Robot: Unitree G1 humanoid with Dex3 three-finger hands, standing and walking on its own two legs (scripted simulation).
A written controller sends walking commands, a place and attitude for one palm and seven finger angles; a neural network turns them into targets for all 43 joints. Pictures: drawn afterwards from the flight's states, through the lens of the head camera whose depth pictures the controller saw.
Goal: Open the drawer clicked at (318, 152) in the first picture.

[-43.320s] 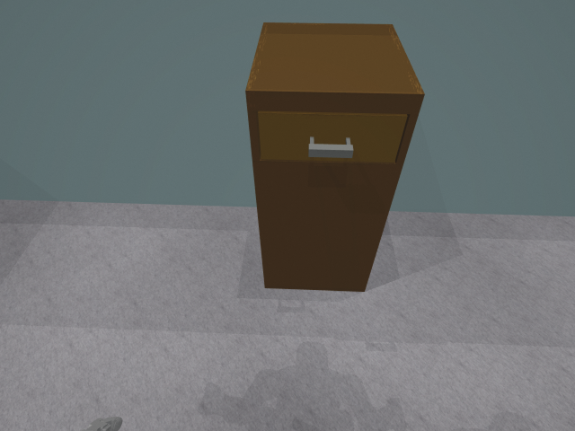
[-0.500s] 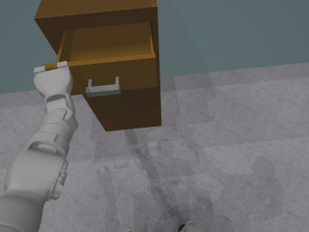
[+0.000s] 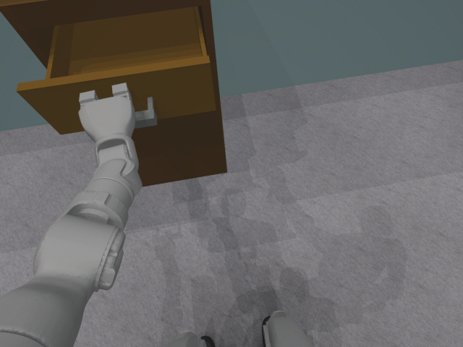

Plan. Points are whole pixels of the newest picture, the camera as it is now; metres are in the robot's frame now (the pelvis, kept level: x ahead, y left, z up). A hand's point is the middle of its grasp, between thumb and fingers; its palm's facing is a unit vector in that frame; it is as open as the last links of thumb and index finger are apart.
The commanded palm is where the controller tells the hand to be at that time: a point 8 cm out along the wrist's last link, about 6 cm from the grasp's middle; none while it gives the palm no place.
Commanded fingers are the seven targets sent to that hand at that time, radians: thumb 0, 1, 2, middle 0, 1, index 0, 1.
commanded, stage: lower the fingers behind the handle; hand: left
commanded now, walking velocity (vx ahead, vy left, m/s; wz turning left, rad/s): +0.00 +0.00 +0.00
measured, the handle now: (128, 113) +0.57 +0.16 +0.00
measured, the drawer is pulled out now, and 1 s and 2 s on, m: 0.17 0.17 0.17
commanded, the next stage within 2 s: close the thumb around the handle in 1.14 s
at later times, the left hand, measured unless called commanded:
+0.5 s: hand (131, 141) +0.51 +0.15 -0.02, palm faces +0.02 +0.03 -1.00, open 14.0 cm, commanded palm +0.48 +0.16 +0.04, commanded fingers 0.00 -0.50 0.30 -0.30 -1.20 -0.30 -1.20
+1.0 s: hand (132, 144) +0.51 +0.15 -0.03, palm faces +0.02 -0.01 -1.00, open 13.9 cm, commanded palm +0.48 +0.16 +0.02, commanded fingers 0.00 -0.50 0.30 -0.30 -1.20 -0.30 -1.20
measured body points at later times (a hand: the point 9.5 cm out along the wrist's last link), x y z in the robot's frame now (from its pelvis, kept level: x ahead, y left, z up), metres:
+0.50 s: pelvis +0.00 -0.01 -0.02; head +0.13 -0.01 +0.42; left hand +0.50 +0.15 +0.04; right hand +0.02 -0.29 -0.15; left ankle -0.02 +0.11 -0.70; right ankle +0.01 -0.13 -0.70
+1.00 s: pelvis +0.00 +0.00 -0.02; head +0.13 -0.01 +0.41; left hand +0.50 +0.15 +0.03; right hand +0.00 -0.27 -0.16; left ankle -0.02 +0.11 -0.70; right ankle +0.01 -0.13 -0.70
